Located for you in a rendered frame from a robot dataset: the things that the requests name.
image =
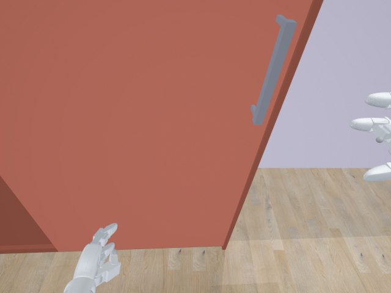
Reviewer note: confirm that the right robot hand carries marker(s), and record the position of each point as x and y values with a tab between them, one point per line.
380	127

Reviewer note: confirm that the wardrobe door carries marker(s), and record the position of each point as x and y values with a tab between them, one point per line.
17	227
135	112

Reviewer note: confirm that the handle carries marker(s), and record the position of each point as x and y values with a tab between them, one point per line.
287	28

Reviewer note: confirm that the robot left forearm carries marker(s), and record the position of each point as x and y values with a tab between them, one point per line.
81	285

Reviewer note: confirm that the left robot hand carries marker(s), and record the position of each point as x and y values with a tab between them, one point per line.
91	262

